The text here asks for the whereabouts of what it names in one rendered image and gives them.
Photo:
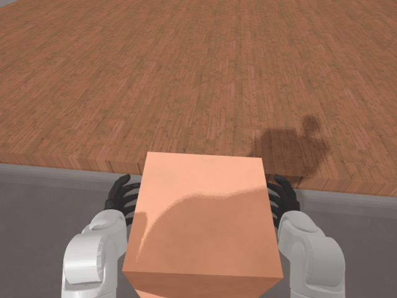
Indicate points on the right robot forearm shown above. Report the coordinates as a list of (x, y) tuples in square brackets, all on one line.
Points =
[(317, 264)]

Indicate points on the left robot hand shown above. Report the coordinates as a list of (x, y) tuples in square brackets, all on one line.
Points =
[(116, 199)]

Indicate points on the carton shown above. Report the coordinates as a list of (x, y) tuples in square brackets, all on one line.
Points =
[(202, 228)]

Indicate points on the left robot forearm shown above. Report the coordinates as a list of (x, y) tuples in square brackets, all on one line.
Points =
[(90, 260)]

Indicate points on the right robot hand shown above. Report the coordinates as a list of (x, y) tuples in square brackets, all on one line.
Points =
[(287, 200)]

